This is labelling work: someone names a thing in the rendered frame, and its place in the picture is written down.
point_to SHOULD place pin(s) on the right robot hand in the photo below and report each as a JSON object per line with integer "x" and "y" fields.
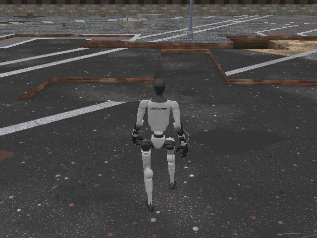
{"x": 185, "y": 150}

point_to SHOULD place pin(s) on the left robot upper arm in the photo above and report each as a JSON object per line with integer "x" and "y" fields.
{"x": 141, "y": 111}

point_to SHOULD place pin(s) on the robot left forearm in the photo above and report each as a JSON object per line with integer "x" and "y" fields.
{"x": 136, "y": 129}

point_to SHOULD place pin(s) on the robot left shin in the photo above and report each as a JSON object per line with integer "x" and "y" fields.
{"x": 148, "y": 187}

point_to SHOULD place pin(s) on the robot right thigh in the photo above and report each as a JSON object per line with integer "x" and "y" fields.
{"x": 170, "y": 146}

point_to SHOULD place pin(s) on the left robot hand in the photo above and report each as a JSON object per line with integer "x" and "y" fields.
{"x": 138, "y": 138}

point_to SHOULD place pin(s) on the right robot upper arm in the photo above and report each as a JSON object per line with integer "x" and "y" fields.
{"x": 176, "y": 113}

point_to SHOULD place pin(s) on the robot right forearm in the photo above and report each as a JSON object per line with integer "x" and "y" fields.
{"x": 181, "y": 135}

